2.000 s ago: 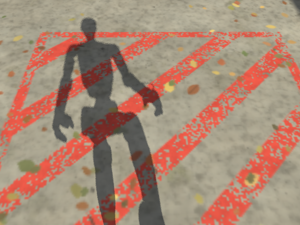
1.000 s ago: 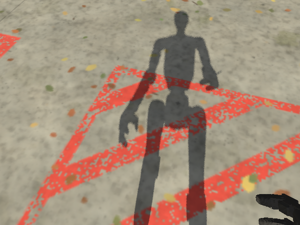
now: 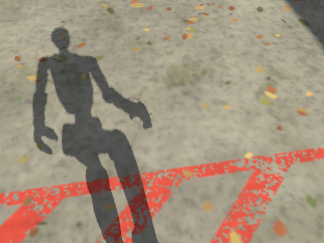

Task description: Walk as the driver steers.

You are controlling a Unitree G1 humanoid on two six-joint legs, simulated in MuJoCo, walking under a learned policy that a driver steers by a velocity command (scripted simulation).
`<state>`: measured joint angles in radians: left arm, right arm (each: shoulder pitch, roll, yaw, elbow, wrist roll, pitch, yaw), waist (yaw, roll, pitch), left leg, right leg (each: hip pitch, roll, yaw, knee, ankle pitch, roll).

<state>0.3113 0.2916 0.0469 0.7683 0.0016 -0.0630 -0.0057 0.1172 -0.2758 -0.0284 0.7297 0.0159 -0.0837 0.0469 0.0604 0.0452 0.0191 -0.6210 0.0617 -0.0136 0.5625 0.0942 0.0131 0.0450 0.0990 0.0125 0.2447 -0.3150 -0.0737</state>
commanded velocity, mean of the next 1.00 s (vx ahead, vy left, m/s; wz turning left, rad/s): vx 0.10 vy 0.00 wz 0.46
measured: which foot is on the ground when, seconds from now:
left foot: up 0.00-0.06, down 0.08-0.54, up 0.56-0.92, down 0.94-1.00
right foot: down 0.00-0.08, up 0.10-0.52, down 0.54-0.94, up 0.96-1.00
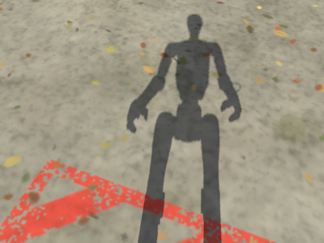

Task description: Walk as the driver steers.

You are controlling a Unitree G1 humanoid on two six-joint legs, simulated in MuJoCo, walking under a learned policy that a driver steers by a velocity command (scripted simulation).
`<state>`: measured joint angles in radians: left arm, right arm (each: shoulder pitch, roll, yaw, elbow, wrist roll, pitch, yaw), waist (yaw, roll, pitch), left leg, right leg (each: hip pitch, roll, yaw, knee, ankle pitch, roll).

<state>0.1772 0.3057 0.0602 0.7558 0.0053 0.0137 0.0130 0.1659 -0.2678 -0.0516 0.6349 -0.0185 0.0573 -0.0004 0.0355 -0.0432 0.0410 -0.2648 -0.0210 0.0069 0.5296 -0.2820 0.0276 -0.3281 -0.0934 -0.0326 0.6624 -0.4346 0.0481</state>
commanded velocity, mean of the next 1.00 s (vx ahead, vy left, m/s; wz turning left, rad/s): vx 0.05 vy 0.00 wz -0.41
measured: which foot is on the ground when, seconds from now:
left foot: down 0.00-0.40, up 0.42-0.86, down 0.88-1.00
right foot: up 0.00-0.38, down 0.40-0.88, up 0.90-1.00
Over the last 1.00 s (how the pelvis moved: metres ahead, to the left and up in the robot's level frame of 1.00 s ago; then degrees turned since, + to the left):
0.20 0.03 0.00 31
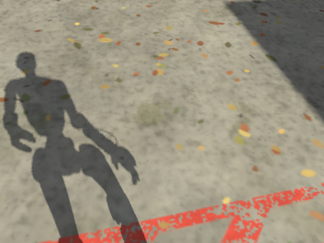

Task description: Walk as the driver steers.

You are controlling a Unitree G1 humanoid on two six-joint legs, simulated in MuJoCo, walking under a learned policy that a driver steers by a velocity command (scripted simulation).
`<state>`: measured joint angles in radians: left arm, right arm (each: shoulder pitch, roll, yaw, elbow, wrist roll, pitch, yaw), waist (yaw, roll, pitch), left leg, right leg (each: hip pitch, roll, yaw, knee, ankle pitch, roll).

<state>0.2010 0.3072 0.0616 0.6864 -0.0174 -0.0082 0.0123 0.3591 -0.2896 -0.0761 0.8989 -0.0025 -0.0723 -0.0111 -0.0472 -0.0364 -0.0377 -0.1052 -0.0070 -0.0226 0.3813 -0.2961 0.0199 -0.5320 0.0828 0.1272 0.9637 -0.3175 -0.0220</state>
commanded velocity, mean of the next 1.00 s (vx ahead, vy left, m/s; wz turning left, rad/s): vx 0.48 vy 0.00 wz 0.42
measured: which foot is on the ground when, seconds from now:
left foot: down 0.00-0.26, up 0.28-0.74, down 0.76-1.00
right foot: up 0.00-0.24, down 0.26-0.78, up 0.80-1.00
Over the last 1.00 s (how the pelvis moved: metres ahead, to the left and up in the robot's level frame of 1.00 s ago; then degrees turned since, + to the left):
-0.05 -0.01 0.01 -30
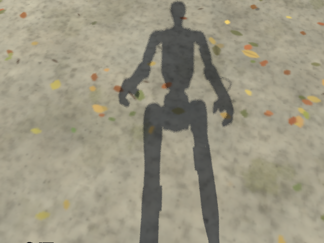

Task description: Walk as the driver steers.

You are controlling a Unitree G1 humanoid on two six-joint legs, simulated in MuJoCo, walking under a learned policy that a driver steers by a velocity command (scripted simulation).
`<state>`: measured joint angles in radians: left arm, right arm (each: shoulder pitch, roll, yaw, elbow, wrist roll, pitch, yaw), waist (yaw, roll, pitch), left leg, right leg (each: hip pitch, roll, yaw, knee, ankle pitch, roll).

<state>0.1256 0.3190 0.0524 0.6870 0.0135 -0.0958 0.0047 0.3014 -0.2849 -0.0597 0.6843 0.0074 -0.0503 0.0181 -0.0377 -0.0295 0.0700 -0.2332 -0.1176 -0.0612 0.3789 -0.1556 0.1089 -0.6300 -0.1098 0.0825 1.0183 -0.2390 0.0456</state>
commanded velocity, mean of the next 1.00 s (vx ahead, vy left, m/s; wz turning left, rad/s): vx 0.23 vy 0.00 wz -0.08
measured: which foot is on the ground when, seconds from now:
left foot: down 0.00-0.26, up 0.28-0.68, down 0.70-1.00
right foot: up 0.00-0.24, down 0.26-0.70, up 0.72-1.00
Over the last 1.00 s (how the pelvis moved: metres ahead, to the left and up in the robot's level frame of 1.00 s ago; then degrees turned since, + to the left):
0.43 0.07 0.00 30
